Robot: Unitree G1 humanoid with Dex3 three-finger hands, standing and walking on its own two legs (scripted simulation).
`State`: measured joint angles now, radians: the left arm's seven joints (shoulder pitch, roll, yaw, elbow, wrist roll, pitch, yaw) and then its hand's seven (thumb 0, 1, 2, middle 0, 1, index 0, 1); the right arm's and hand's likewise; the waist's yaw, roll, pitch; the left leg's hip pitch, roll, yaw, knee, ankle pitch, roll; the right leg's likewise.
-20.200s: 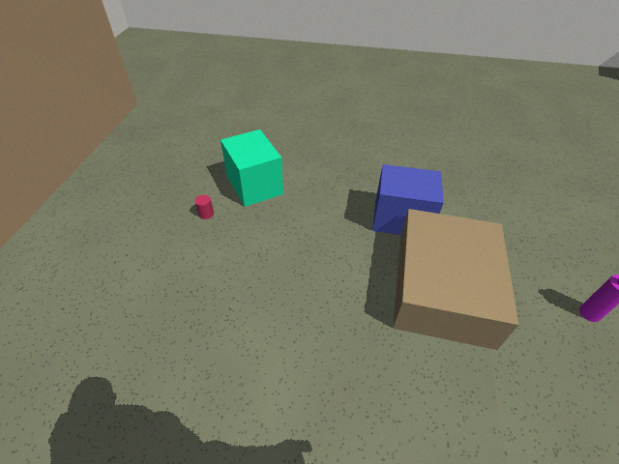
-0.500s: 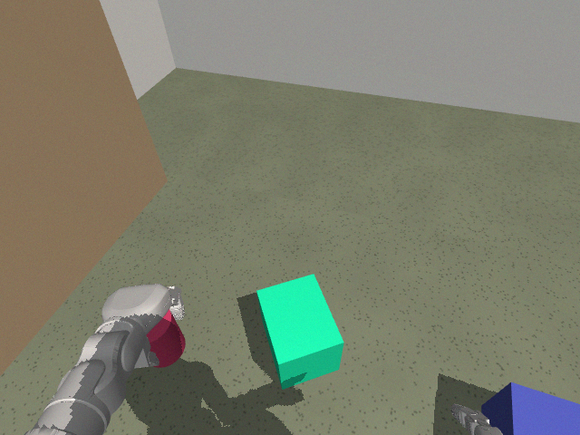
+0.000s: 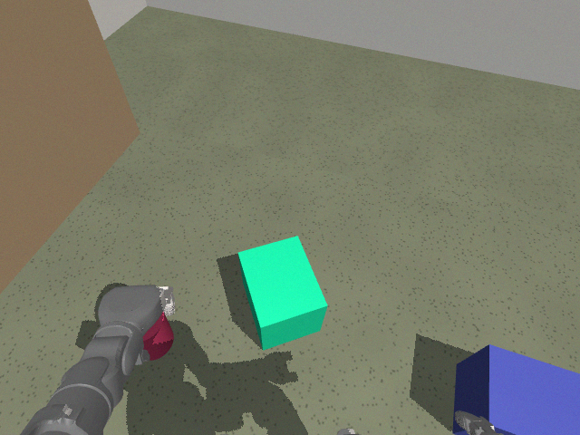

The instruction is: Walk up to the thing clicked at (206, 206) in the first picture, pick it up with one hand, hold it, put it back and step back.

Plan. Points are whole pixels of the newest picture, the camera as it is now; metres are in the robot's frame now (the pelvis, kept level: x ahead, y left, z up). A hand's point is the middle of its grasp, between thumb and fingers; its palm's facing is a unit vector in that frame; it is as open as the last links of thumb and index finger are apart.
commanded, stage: crouch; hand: left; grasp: from above
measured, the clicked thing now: (147, 330) +0.32 +0.23 -0.14
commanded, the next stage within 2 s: lower in 1.52 s
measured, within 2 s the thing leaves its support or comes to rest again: neither
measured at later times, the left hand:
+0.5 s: hand (176, 346) +0.36 +0.23 -0.35, palm faces -0.46 +0.01 -0.89, open 9.2 cm
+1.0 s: hand (188, 348) +0.39 +0.24 -0.48, palm faces -0.44 -0.02 -0.90, open 9.2 cm
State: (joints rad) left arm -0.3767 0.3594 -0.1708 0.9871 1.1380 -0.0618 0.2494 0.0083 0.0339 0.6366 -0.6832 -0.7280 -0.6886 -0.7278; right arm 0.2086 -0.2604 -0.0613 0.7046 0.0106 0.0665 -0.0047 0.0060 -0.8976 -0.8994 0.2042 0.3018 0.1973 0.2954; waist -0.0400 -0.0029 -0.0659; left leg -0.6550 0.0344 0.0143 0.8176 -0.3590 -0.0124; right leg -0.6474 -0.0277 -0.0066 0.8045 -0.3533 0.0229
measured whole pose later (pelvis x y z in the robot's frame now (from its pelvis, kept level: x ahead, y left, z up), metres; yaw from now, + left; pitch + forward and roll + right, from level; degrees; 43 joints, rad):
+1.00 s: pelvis -0.06 +0.00 -0.31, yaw -3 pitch +37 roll -5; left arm -0.85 0.56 0.06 1.33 1.24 -0.12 0.41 0.01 0.03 0.60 -0.72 -0.69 -0.73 -0.69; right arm 0.16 -0.26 -0.03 0.76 -0.12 -0.08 0.10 0.00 -0.91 -0.90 0.20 0.30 0.20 0.29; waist -0.20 0.01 -0.15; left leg -2.08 0.03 -0.09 2.11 -0.69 -0.01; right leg -2.04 -0.02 -0.03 2.06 -0.68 0.03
